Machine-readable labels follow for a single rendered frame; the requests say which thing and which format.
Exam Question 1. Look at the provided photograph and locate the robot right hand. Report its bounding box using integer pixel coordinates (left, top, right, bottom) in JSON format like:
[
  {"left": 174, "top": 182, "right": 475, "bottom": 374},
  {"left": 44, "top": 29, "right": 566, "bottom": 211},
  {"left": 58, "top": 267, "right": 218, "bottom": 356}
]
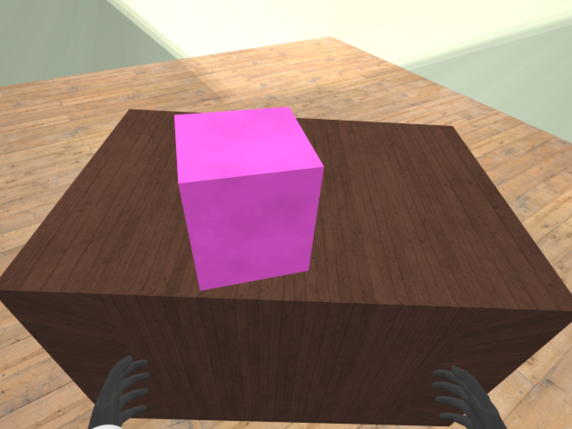
[{"left": 432, "top": 366, "right": 507, "bottom": 429}]

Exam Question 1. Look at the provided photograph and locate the carton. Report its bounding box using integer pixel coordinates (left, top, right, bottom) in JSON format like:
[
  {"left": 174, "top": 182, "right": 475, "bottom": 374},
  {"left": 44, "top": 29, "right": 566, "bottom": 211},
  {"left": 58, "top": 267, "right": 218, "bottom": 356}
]
[{"left": 174, "top": 107, "right": 324, "bottom": 290}]

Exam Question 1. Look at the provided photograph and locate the pedestal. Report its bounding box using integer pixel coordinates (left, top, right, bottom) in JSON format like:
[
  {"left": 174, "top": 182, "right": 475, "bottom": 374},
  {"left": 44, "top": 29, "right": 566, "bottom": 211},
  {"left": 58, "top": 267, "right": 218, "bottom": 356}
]
[{"left": 0, "top": 109, "right": 572, "bottom": 426}]

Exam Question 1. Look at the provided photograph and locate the robot left hand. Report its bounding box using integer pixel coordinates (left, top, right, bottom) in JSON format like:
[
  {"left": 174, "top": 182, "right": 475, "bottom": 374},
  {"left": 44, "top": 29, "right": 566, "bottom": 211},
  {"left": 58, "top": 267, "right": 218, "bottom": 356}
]
[{"left": 88, "top": 355, "right": 149, "bottom": 429}]

